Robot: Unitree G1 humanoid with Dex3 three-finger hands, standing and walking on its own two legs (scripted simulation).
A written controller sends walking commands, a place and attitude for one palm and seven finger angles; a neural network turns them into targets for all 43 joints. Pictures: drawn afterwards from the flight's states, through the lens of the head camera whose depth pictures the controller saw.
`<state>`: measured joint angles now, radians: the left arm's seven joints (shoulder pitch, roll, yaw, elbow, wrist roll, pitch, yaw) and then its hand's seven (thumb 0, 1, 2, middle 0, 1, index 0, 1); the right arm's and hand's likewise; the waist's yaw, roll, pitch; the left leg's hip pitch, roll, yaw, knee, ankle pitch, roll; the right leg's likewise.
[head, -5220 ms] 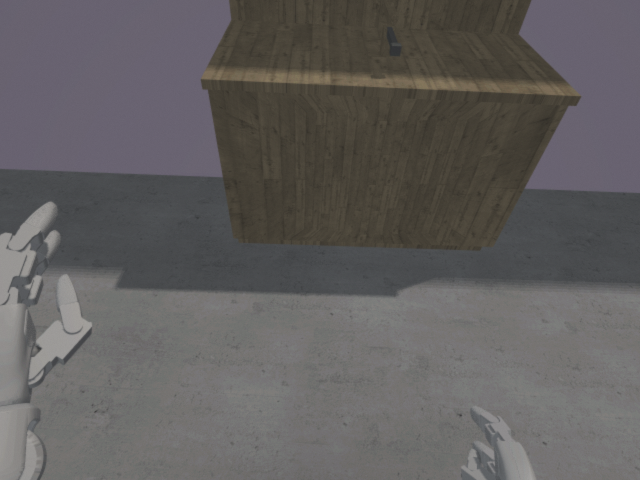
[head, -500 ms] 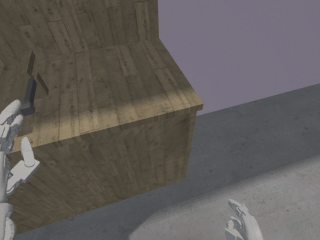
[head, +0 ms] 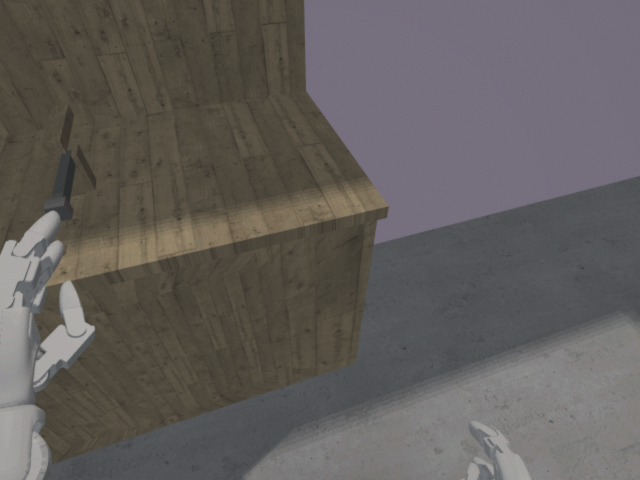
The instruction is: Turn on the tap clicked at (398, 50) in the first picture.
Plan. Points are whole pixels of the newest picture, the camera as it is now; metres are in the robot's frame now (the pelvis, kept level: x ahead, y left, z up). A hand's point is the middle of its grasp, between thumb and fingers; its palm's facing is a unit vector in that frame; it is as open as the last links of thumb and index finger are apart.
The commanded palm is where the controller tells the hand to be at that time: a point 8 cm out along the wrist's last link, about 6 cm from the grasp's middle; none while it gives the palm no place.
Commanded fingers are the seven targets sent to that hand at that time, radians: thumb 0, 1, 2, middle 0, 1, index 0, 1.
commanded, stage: come to a stop and stand still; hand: left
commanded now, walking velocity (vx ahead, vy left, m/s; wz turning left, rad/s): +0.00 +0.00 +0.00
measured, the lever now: (59, 209) +0.48 +0.45 +0.07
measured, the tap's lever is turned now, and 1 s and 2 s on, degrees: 0 0 0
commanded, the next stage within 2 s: look again from close up in 0.36 s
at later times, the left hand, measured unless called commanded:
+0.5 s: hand (51, 306) +0.23 +0.27 +0.18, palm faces +0.43 -0.78 -0.45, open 7.5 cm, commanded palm +0.15 +0.29 +0.18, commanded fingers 0.00 0.90 0.90 -0.20 -0.30 -0.20 -0.30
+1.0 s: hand (57, 242) +0.29 +0.29 +0.19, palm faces +0.41 -0.85 -0.31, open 7.5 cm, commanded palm +0.22 +0.32 +0.18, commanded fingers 0.00 0.90 0.90 -0.20 -0.30 -0.20 -0.30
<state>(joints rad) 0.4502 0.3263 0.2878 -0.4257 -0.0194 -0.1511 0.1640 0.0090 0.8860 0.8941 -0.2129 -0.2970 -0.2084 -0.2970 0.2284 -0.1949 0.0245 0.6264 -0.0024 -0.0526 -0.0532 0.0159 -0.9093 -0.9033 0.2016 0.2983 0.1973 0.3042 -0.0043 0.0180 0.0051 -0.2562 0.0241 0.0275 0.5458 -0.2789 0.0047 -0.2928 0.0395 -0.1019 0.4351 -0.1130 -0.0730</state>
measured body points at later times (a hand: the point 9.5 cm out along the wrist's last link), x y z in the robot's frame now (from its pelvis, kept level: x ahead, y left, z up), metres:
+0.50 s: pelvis +0.00 +0.01 +0.00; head +0.01 +0.02 +0.45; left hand +0.20 +0.31 +0.20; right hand +0.16 -0.21 -0.09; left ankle +0.03 +0.12 -0.73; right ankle +0.08 -0.07 -0.74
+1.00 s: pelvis +0.06 +0.04 +0.00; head +0.07 +0.07 +0.45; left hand +0.26 +0.33 +0.21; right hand +0.24 -0.17 -0.07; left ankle +0.03 +0.12 -0.73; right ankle +0.08 -0.07 -0.73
